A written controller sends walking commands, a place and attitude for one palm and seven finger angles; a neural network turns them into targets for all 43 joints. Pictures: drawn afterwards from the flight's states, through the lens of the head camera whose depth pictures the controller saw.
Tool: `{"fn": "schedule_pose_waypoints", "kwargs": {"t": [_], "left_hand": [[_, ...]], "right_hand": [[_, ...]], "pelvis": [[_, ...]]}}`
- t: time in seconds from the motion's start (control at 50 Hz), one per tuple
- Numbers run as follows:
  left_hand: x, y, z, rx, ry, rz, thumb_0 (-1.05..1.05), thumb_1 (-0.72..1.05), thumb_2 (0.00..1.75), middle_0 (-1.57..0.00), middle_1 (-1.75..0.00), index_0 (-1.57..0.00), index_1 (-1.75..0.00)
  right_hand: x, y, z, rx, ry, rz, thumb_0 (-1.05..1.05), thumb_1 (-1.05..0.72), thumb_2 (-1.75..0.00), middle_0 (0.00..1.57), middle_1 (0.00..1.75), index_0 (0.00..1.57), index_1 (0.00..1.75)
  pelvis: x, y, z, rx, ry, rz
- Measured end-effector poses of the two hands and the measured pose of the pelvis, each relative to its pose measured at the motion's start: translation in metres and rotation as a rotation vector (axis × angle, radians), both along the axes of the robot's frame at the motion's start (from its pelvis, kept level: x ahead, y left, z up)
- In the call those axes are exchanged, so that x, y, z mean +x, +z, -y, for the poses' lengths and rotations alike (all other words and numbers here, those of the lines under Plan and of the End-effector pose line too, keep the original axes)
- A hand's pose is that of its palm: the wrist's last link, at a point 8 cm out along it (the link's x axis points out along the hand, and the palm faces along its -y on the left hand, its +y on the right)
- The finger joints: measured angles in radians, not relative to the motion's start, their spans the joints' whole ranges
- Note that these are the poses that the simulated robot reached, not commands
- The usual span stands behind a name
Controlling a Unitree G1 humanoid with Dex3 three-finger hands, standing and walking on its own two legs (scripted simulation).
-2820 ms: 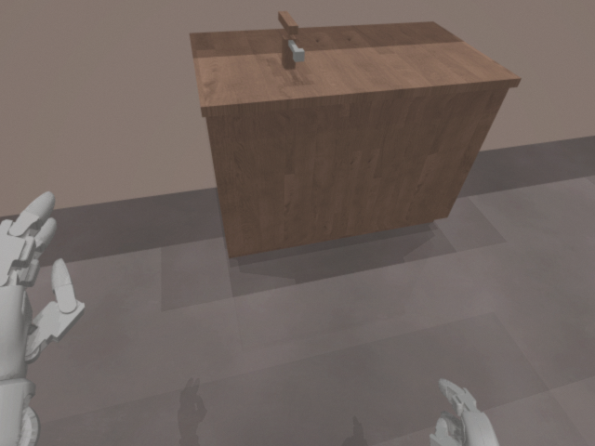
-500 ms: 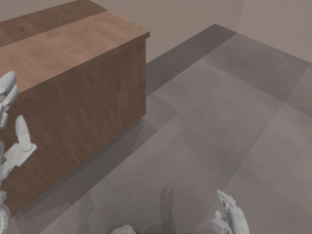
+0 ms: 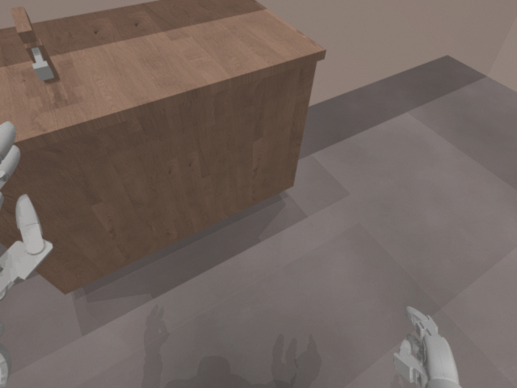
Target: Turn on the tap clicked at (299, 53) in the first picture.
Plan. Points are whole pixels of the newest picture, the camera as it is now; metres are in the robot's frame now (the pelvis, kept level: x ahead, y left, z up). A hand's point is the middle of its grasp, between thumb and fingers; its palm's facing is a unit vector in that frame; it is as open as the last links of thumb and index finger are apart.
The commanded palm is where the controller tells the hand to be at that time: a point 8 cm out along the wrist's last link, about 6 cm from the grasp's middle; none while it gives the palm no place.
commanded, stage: turn to face it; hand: left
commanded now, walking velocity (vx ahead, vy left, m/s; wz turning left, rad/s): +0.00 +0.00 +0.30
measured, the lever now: (43, 70) +0.70 +0.50 +0.09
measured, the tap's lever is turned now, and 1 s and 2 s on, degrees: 0 0 0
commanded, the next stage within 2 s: take the last steps up to it in 0.16 s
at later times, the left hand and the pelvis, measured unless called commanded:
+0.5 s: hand out of the picture +0.09 +0.20 +0.20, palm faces +0.55 -0.73 -0.40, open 7.4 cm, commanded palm +0.03 +0.25 +0.19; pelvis -0.08 -0.06 +0.02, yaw +11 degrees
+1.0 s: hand out of the picture +0.05 +0.22 +0.19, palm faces +0.60 -0.68 -0.42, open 7.4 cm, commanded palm +0.00 +0.25 +0.19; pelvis -0.10 -0.06 +0.01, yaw +12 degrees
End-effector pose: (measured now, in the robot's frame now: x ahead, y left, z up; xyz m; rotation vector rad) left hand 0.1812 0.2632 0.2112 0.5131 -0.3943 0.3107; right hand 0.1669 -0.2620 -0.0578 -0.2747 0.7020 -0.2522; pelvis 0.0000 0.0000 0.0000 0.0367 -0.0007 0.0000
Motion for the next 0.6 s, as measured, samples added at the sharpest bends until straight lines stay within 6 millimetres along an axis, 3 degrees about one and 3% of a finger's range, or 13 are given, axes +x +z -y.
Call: {"fn": "schedule_pose_waypoints", "kwargs": {"t": [0.14,0.26,0.36,0.48,0.6], "left_hand": [[-0.044,0.010,-0.012,0.019,0.077,-0.015,0.01,0.89,0.90,-0.21,-0.30,-0.21,-0.30],[-0.094,0.000,0.002,0.002,0.190,-0.071,0.01,0.89,0.90,-0.21,-0.30,-0.21,-0.30],[-0.121,-0.009,0.018,-0.060,0.279,-0.076,0.01,0.89,0.90,-0.21,-0.30,-0.21,-0.30],[-0.139,-0.002,0.029,-0.068,0.259,-0.073,0.01,0.89,0.90,-0.21,-0.30,-0.21,-0.30],[-0.165,0.002,0.020,-0.036,0.261,-0.065,0.01,0.89,0.90,-0.21,-0.30,-0.21,-0.30]], "right_hand": [[-0.008,0.002,-0.047,0.153,0.144,0.016,0.01,-0.90,-0.90,0.20,0.30,0.20,0.30],[-0.025,-0.021,-0.058,0.230,0.243,-0.004,0.01,-0.90,-0.90,0.20,0.30,0.21,0.30],[-0.040,-0.037,-0.040,0.214,0.302,-0.069,0.01,-0.90,-0.90,0.20,0.30,0.21,0.30],[-0.057,-0.020,-0.002,0.129,0.264,-0.088,0.01,-0.90,-0.90,0.20,0.30,0.21,0.30],[-0.071,0.000,0.025,0.038,0.220,-0.060,0.01,-0.90,-0.90,0.20,0.30,0.20,0.30]], "pelvis": [[-0.018,0.011,0.010,-0.044,0.068,0.015],[-0.035,0.005,0.031,-0.032,0.107,0.032],[-0.056,0.003,0.049,-0.013,0.151,0.064],[-0.074,0.017,0.059,0.019,0.188,0.039],[-0.091,0.021,0.057,0.015,0.209,-0.001]]}}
